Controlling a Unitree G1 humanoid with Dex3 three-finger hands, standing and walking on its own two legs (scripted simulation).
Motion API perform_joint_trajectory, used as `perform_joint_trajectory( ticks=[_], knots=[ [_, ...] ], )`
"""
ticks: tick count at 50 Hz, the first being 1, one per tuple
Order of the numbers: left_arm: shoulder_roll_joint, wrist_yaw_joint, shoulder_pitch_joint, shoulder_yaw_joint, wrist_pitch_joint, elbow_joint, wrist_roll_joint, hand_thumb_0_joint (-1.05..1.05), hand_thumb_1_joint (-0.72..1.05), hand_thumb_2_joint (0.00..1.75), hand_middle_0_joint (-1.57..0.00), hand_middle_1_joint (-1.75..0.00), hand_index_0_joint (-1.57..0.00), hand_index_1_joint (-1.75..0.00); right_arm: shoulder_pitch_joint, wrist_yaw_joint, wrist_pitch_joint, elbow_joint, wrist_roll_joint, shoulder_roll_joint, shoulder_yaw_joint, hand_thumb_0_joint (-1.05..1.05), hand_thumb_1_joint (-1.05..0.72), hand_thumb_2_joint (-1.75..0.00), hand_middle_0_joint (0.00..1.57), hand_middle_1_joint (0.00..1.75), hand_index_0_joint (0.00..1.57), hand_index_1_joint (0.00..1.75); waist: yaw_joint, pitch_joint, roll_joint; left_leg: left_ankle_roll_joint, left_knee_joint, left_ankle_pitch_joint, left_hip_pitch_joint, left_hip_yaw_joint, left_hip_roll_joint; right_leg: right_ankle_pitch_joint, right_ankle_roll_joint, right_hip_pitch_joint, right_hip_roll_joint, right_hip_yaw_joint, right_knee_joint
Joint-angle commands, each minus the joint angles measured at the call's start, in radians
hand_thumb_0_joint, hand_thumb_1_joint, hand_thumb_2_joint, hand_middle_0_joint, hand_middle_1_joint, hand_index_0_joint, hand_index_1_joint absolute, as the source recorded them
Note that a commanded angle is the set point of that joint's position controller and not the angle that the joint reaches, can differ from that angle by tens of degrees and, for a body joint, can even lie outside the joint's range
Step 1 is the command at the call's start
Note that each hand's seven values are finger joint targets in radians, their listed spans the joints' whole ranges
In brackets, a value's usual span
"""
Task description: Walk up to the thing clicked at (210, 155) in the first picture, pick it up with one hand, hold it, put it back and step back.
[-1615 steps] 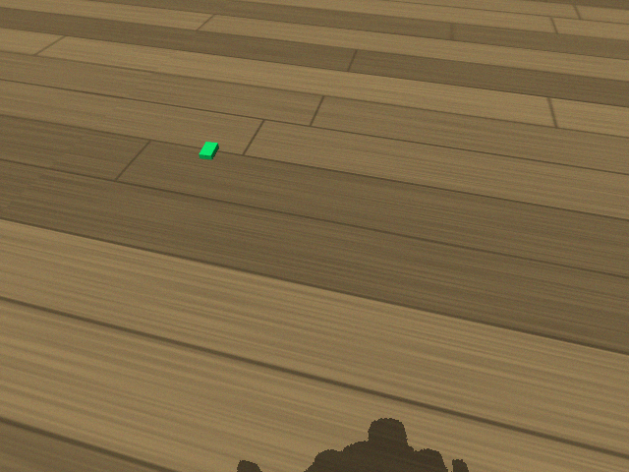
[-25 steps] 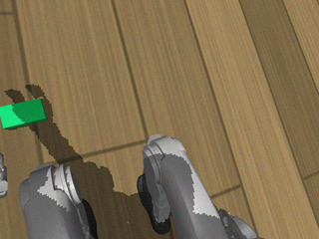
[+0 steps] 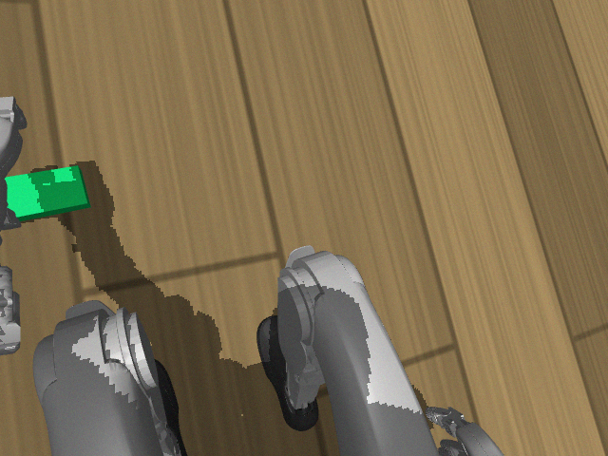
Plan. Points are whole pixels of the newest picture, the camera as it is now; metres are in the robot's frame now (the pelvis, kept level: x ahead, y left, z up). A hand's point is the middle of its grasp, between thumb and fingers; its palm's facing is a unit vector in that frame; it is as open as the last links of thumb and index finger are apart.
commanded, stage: home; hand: left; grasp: from above
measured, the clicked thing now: (46, 193) +0.52 +0.25 -0.32
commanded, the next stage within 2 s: none
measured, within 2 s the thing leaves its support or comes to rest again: neither
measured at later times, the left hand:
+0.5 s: hand out of the picture +0.47 +0.27 -0.07, palm faces -0.34 -0.51 -0.79, open 8.7 cm
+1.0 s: hand out of the picture +0.30 +0.23 +0.15, palm faces +0.10 -0.94 -0.31, open 7.4 cm
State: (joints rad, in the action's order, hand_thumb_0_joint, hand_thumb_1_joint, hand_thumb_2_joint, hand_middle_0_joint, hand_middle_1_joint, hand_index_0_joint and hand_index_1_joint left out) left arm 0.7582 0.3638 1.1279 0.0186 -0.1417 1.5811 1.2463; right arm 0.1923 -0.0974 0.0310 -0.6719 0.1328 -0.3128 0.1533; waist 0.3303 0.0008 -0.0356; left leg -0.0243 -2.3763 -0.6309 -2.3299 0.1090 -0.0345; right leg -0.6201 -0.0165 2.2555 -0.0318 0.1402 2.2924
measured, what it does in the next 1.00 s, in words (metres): rises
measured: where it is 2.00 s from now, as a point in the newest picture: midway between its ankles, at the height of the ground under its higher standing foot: (232, 418)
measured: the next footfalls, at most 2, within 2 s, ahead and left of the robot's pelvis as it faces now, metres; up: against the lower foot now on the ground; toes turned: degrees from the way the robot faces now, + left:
none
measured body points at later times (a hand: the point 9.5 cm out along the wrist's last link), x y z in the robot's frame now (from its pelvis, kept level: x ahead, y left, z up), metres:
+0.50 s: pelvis +0.02 +0.01 +0.07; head +0.24 +0.06 +0.45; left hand +0.48 +0.30 -0.02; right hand +0.08 -0.25 -0.05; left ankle +0.09 +0.12 -0.30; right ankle +0.11 -0.10 -0.30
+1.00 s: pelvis +0.03 +0.00 +0.26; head +0.14 +0.05 +0.69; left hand +0.29 +0.28 +0.17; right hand +0.25 -0.21 +0.17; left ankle +0.09 +0.12 -0.30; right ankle +0.11 -0.10 -0.30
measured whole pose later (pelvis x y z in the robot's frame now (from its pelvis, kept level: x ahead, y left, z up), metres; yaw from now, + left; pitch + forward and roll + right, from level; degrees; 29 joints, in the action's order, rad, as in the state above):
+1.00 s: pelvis +0.03 +0.00 +0.26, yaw +7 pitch +24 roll -4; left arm 0.30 0.10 0.08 -0.04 0.29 0.39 0.04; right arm 0.12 0.07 0.09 -0.57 -0.04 -0.22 0.05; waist 0.08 -0.19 0.02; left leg -0.01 -1.56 -0.58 -1.40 0.06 -0.01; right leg -0.59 -0.01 1.34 -0.02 0.08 1.51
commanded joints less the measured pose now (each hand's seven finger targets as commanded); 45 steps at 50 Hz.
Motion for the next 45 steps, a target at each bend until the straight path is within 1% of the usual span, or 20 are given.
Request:
perform_joint_trajectory(
  ticks=[1,3,6,9,11,14,15,17,19,21,24,26,28,30,33,34,37,40,44,45],
  knots=[
    [0.275,0.091,0.468,-0.044,0.001,-0.173,-0.004,0.0,-0.4,0.91,-0.16,-0.89,-0.17,-0.88,0.208,0.015,0.038,0.005,0.019,-0.235,-0.056,0.0,-0.88,-0.89,0.2,0.3,0.2,0.3,0.031,-0.712,0.406,0.0,0.205,0.076,0.492,-0.035,0.015,0.093,-0.034,-0.353,-0.043,-0.001,-0.221],
    [0.286,0.097,0.478,-0.065,0.01,-0.222,-0.01,0.0,-0.24,1.03,-0.27,-0.76,-0.24,-0.79,0.225,0.012,0.047,0.011,0.022,-0.25,-0.063,0.0,-0.88,-0.89,0.2,0.3,0.2,0.3,0.034,-0.767,0.469,0.004,0.206,0.115,0.558,-0.036,0.015,0.157,-0.031,-0.344,-0.032,0.028,-0.202],
    [0.28,0.076,0.466,-0.076,0.027,-0.24,-0.048,0.0,-0.13,0.99,-0.26,-0.7,-0.23,-0.72,0.252,-0.001,0.056,-0.006,0.028,-0.255,-0.07,0.0,-0.88,-0.89,0.2,0.3,0.2,0.3,0.033,-0.778,0.487,0.008,0.189,0.147,0.595,-0.028,0.009,0.19,-0.033,-0.317,-0.031,0.047,-0.183],
    [0.298,0.037,0.357,-0.111,0.063,-0.327,-0.114,0.0,0.07,1.01,-0.26,-0.65,-0.24,-0.67,0.276,-0.012,0.051,0.031,0.011,-0.266,-0.091,0.0,-0.89,-0.9,0.2,0.3,0.2,0.3,-0.023,-0.895,0.535,0.014,0.218,0.254,0.669,-0.028,0.012,0.258,-0.035,-0.387,-0.024,0.049,-0.19],
    [0.269,0.003,0.288,-0.12,0.092,-0.366,-0.177,0.0,0.21,0.98,-0.25,-0.58,-0.23,-0.59,0.295,-0.024,0.036,0.035,0.001,-0.26,-0.108,0.0,-0.89,-0.9,0.2,0.3,0.2,0.3,-0.051,-0.959,0.522,0.013,0.232,0.316,0.701,-0.032,0.011,0.3,-0.035,-0.442,-0.029,0.045,-0.21],
    [0.227,-0.08,0.21,-0.131,0.138,-0.425,-0.281,0.0,0.39,0.92,-0.22,-0.47,-0.21,-0.49,0.319,-0.038,0.008,0.029,-0.022,-0.254,-0.133,0.0,-0.89,-0.9,0.2,0.3,0.2,0.3,-0.073,-0.933,0.474,0.006,0.264,0.333,0.676,-0.042,0.014,0.312,-0.034,-0.481,-0.037,0.03,-0.25],
    [0.231,-0.107,0.185,-0.141,0.148,-0.485,-0.312,0.0,0.42,0.9,-0.22,-0.45,-0.21,-0.46,0.32,-0.037,-0.004,0.034,-0.03,-0.255,-0.139,0.0,-0.89,-0.9,0.2,0.3,0.2,0.3,-0.094,-0.959,0.468,0.003,0.274,0.347,0.675,-0.051,0.016,0.333,-0.033,-0.531,-0.038,0.021,-0.268],
    [0.17,-0.171,0.057,-0.136,0.174,-0.569,-0.381,0.0,0.56,0.94,-0.22,-0.44,-0.21,-0.45,0.314,-0.04,-0.027,0.05,-0.052,-0.243,-0.156,0.0,-0.89,-0.9,0.2,0.3,0.2,0.3,-0.125,-0.957,0.42,0.0,0.318,0.355,0.686,-0.056,0.021,0.342,-0.034,-0.58,-0.036,0.004,-0.303],
    [0.097,-0.232,-0.055,-0.118,0.19,-0.694,-0.464,0.0,0.72,0.96,-0.22,-0.4,-0.21,-0.4,0.296,-0.039,-0.043,0.069,-0.074,-0.228,-0.176,0.0,-0.9,-0.9,0.2,0.3,0.2,0.3,-0.146,-0.942,0.374,-0.004,0.368,0.328,0.687,-0.06,0.024,0.319,-0.033,-0.609,-0.036,-0.012,-0.354],
    [0.088,-0.275,-0.149,-0.15,0.206,-0.816,-0.54,0.0,0.88,0.97,-0.22,-0.35,-0.21,-0.36,0.266,-0.027,-0.056,0.084,-0.094,-0.223,-0.196,0.0,-0.9,-0.9,0.2,0.3,0.2,0.3,-0.173,-0.896,0.324,-0.004,0.417,0.292,0.691,-0.054,0.025,0.287,-0.039,-0.603,-0.03,-0.024,-0.396],
    [0.004,-0.317,-0.251,-0.135,0.226,-0.973,-0.651,0.0,0.9,0.9,-0.2,-0.3,-0.2,-0.3,0.217,-0.001,-0.065,0.115,-0.115,-0.184,-0.207,0.0,-0.9,-0.9,0.2,0.3,0.2,0.3,-0.171,-0.843,0.215,-0.02,0.479,0.204,0.675,-0.055,0.025,0.234,-0.03,-0.669,-0.026,-0.046,-0.488],
    [-0.062,-0.326,-0.321,-0.112,0.23,-1.05,-0.72,0.0,0.9,0.9,-0.2,-0.3,-0.2,-0.3,0.18,0.017,-0.058,0.124,-0.123,-0.166,-0.214,0.0,-0.9,-0.9,0.2,0.3,0.2,0.3,-0.174,-0.808,0.192,-0.019,0.532,0.155,0.721,-0.043,0.021,0.189,-0.028,-0.673,-0.02,-0.05,-0.531],
    [-0.069,-0.323,-0.348,-0.132,0.233,-1.121,-0.772,0.0,0.9,0.9,-0.2,-0.3,-0.2,-0.3,0.159,0.035,-0.048,0.134,-0.13,-0.17,-0.225,0.0,-0.9,-0.9,0.2,0.3,0.2,0.3,-0.187,-0.793,0.199,-0.009,0.588,0.113,0.787,-0.023,0.02,0.142,-0.034,-0.673,-0.013,-0.051,-0.566],
    [-0.101,-0.314,-0.381,-0.12,0.239,-1.188,-0.826,0.0,0.9,0.9,-0.2,-0.3,-0.2,-0.3,0.123,0.054,-0.037,0.156,-0.137,-0.159,-0.228,0.0,-0.9,-0.9,0.2,0.3,0.2,0.3,-0.192,-0.778,0.212,-0.007,0.657,0.037,0.85,-0.01,0.018,0.084,-0.031,-0.688,-0.01,-0.055,-0.618],
    [-0.195,-0.301,-0.499,-0.071,0.253,-1.182,-0.908,0.0,0.9,0.9,-0.2,-0.3,-0.2,-0.3,0.074,0.082,-0.007,0.153,-0.149,-0.144,-0.221,0.0,-0.9,-0.9,0.2,0.3,0.2,0.3,-0.195,-0.671,0.224,-0.003,0.786,-0.083,0.913,0.031,0.014,0.024,-0.021,-0.693,-0.007,-0.063,-0.669],
    [-0.175,-0.291,-0.537,-0.097,0.26,-1.225,-0.937,0.0,0.9,0.9,-0.2,-0.3,-0.2,-0.3,0.066,0.093,0.004,0.16,-0.154,-0.139,-0.223,0.0,-0.9,-0.9,0.2,0.3,0.2,0.3,-0.215,-0.685,0.232,-0.002,0.822,-0.102,0.954,0.031,0.013,0.013,-0.019,-0.735,-0.008,-0.069,-0.698],
    [-0.22,-0.277,-0.617,-0.072,0.302,-1.286,-1.022,0.0,0.9,0.9,-0.2,-0.3,-0.2,-0.3,0.016,0.12,0.028,0.176,-0.166,-0.131,-0.214,0.0,-0.9,-0.9,0.2,0.3,0.2,0.3,-0.213,-0.665,0.196,-0.003,0.904,-0.12,1.036,0.031,0.017,-0.009,-0.015,-0.828,-0.006,-0.085,-0.796],
    [-0.239,-0.261,-0.656,-0.095,0.327,-1.314,-1.104,0.0,0.9,0.9,-0.2,-0.3,-0.2,-0.3,-0.009,0.145,0.053,0.17,-0.173,-0.119,-0.201,0.0,-0.9,-0.9,0.2,0.3,0.2,0.3,-0.21,-0.61,0.169,-0.005,0.956,-0.088,1.095,0.023,0.021,0.005,-0.012,-0.889,-0.002,-0.097,-0.864],
    [-0.283,-0.249,-0.778,-0.098,0.352,-1.35,-1.169,0.0,0.9,0.9,-0.2,-0.3,-0.2,-0.3,-0.029,0.172,0.081,0.179,-0.176,-0.094,-0.188,0.0,-0.9,-0.9,0.2,0.3,0.2,0.3,-0.209,-0.593,0.155,-0.007,1.012,0.022,1.185,-0.016,0.028,0.075,-0.014,-1.016,0.0,-0.11,-0.955],
    [-0.283,-0.247,-0.796,-0.106,0.361,-1.374,-1.187,0.0,0.9,0.9,-0.2,-0.3,-0.2,-0.3,-0.031,0.178,0.087,0.19,-0.177,-0.089,-0.183,0.0,-0.9,-0.9,0.2,0.3,0.2,0.3,-0.224,-0.594,0.163,-0.007,1.035,0.032,1.213,-0.023,0.029,0.079,-0.015,-1.056,0.0,-0.115,-0.986]
  ],
)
